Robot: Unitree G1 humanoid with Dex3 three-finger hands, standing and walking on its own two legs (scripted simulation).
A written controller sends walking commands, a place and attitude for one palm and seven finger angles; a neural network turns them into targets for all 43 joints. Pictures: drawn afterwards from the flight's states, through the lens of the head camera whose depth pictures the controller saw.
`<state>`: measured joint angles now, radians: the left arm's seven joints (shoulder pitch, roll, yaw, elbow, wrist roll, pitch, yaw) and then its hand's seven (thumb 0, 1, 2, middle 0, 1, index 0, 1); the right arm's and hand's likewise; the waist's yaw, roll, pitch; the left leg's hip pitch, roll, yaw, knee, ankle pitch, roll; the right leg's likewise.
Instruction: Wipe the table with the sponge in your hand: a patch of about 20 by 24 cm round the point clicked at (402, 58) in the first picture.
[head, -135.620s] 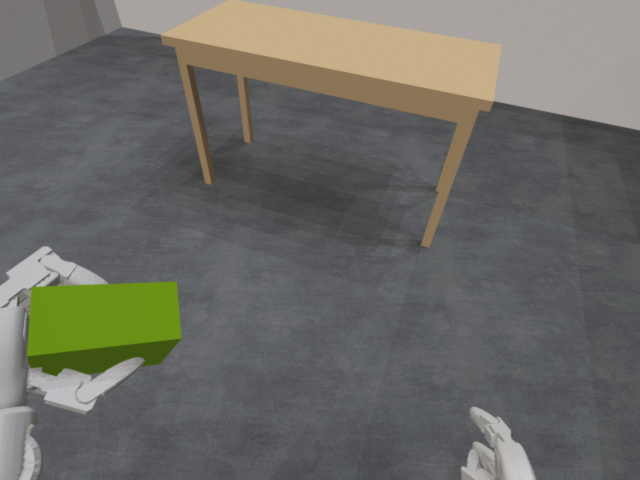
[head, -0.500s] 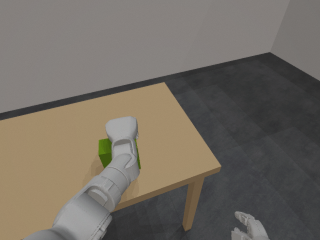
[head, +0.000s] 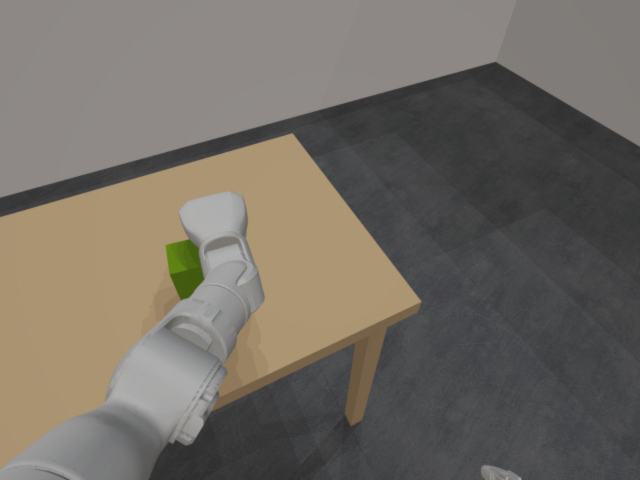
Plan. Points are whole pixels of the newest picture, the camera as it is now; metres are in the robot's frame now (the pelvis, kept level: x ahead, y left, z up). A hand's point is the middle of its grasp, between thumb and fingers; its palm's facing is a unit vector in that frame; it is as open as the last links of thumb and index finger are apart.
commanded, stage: wipe forward along the third lane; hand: left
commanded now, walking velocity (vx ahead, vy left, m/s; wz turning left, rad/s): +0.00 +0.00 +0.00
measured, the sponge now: (215, 279) +0.42 +0.16 -0.02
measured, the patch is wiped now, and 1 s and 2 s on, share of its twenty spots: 0.75 0.90 1.00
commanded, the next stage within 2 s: wipe back along the third lane in 0.94 s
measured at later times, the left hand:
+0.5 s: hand (211, 224) +0.48 +0.16 +0.04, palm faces -0.09 -0.02 -1.00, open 9.8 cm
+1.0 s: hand (200, 201) +0.53 +0.18 +0.04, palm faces -0.09 +0.01 -1.00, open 9.8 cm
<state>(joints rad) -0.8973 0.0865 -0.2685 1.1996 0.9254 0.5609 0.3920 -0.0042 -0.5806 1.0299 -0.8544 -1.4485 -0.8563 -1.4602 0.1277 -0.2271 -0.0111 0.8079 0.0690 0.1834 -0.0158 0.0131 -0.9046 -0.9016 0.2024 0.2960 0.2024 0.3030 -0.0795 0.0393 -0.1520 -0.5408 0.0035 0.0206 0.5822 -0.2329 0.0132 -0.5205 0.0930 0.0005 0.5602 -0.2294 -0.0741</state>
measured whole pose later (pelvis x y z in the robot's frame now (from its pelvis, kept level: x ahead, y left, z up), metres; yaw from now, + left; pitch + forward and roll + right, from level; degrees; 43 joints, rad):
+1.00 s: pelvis +0.01 +0.03 -0.01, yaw -1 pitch +20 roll -3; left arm -1.20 0.26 -0.18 1.43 0.98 0.54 0.37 -0.01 -0.58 1.03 -0.85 -1.45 -0.85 -1.47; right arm 0.23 -0.24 -0.01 0.81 0.04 0.10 0.02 0.01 -0.90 -0.90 0.20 0.30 0.20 0.30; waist -0.19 0.05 -0.16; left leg -0.77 0.00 0.03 0.71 -0.30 0.05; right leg -0.72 0.09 0.00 0.63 -0.26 -0.03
